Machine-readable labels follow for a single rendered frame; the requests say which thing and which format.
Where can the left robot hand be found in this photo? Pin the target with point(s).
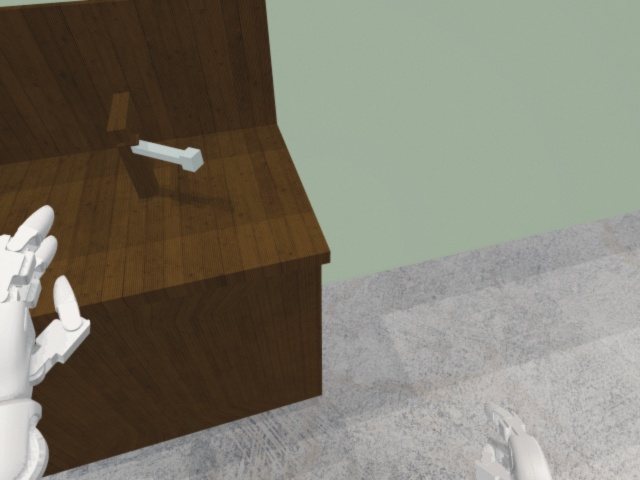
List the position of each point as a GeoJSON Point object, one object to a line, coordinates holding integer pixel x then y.
{"type": "Point", "coordinates": [23, 260]}

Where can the tap lever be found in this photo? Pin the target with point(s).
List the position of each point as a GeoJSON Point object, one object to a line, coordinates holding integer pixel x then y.
{"type": "Point", "coordinates": [190, 159]}

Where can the right robot hand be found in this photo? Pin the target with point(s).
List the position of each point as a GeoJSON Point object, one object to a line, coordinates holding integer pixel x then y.
{"type": "Point", "coordinates": [522, 459]}

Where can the counter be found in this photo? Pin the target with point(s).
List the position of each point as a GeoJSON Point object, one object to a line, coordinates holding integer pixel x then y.
{"type": "Point", "coordinates": [203, 289]}

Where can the robot left forearm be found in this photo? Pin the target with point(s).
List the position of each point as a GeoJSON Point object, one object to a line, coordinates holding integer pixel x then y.
{"type": "Point", "coordinates": [24, 452]}

